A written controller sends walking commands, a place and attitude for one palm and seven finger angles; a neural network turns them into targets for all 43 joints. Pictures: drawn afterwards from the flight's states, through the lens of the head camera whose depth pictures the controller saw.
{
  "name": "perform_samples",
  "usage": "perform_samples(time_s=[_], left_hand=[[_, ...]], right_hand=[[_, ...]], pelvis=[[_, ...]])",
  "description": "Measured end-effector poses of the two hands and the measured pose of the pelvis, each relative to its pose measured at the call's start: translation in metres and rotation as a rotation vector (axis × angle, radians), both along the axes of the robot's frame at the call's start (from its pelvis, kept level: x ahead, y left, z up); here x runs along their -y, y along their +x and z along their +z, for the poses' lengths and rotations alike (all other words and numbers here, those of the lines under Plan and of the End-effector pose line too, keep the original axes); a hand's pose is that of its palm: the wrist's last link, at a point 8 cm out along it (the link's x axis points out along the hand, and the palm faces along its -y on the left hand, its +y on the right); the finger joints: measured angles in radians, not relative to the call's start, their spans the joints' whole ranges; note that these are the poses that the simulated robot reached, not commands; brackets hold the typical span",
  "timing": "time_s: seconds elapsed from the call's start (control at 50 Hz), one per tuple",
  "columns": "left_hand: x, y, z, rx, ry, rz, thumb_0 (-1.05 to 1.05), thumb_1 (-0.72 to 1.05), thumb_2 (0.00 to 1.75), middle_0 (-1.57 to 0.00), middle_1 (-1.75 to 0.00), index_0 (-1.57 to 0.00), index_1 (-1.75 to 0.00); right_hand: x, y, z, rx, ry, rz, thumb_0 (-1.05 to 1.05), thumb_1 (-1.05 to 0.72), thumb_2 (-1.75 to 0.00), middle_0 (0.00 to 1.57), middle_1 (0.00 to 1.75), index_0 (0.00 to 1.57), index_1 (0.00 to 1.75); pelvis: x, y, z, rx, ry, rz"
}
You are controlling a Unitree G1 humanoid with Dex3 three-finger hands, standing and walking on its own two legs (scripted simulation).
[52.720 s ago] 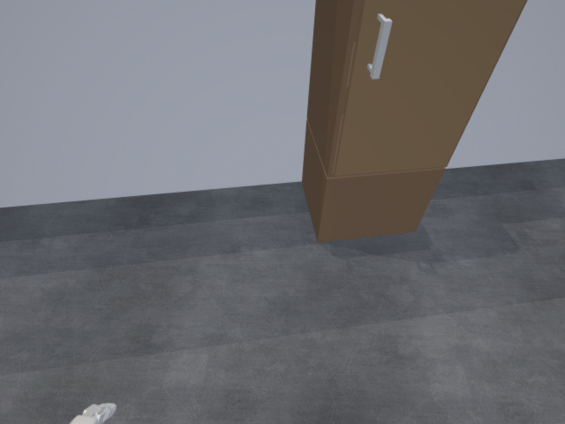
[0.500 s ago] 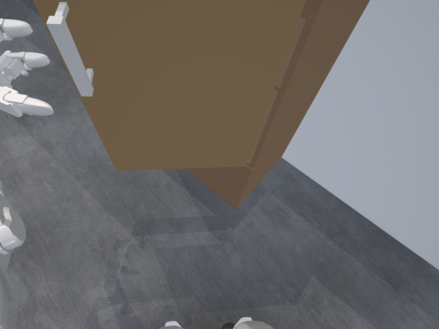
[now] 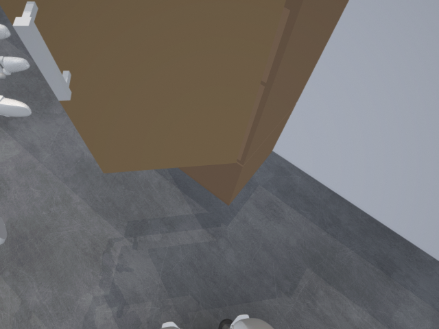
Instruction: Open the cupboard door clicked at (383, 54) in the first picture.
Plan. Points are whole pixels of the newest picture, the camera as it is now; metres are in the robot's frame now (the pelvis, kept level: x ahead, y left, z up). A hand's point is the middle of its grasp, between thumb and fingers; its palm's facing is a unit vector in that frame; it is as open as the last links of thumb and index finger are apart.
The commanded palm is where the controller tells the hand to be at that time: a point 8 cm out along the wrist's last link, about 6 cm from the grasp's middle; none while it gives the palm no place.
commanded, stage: slide the fingers in behind the handle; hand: left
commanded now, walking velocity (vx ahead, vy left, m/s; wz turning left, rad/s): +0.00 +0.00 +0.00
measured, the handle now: (49, 55) +0.55 +0.24 +0.14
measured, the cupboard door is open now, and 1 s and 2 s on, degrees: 46 46 45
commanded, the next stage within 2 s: close the thumb around the handle in 1.66 s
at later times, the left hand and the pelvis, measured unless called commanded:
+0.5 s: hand (19, 76) +0.50 +0.27 +0.15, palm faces +0.02 -1.00 +0.01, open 14.0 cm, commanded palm +0.47 +0.31 +0.14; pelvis +0.00 +0.01 +0.00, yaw +1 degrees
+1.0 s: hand (40, 80) +0.49 +0.24 +0.14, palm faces +0.04 -1.00 -0.01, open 14.0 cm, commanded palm +0.47 +0.28 +0.14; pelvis -0.01 -0.01 +0.00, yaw +1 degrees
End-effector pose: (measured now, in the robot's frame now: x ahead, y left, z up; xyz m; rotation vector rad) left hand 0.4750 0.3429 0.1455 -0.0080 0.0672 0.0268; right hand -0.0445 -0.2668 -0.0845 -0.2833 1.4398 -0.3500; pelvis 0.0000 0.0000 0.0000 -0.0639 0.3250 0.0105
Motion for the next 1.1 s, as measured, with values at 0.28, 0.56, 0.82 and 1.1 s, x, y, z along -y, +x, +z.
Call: perform_samples(time_s=[0.28,0.56,0.82,1.1], left_hand=[[0.010,0.004,-0.006,0.024,-0.010,-0.001,-0.01,-0.50,0.30,-0.30,-1.20,-0.30,-1.20],[0.032,-0.001,-0.001,0.055,-0.016,-0.015,-0.01,-0.50,0.30,-0.30,-1.20,-0.29,-1.20],[0.050,-0.009,0.000,0.055,-0.005,0.016,-0.01,-0.50,0.30,-0.30,-1.20,-0.30,-1.20],[0.062,-0.004,-0.004,0.032,-0.018,-0.001,-0.01,-0.50,0.30,-0.30,-1.20,-0.30,-1.20]], right_hand=[[-0.002,0.035,-0.002,0.083,0.005,0.038,0.01,-0.91,-0.90,0.20,0.30,0.21,0.30],[-0.007,0.040,-0.008,0.105,0.041,0.051,0.01,-0.91,-0.90,0.20,0.30,0.21,0.30],[-0.002,0.028,-0.010,0.134,0.054,0.041,0.01,-0.91,-0.90,0.20,0.30,0.21,0.30],[0.010,0.010,-0.006,0.106,0.020,0.040,0.01,-0.91,-0.90,0.20,0.30,0.20,0.30]], pelvis=[[-0.004,0.003,0.000,0.005,-0.002,0.002],[-0.004,0.003,0.001,0.029,0.002,0.010],[0.003,-0.008,0.001,0.053,0.013,0.001],[0.008,-0.015,0.000,0.045,0.014,0.008]])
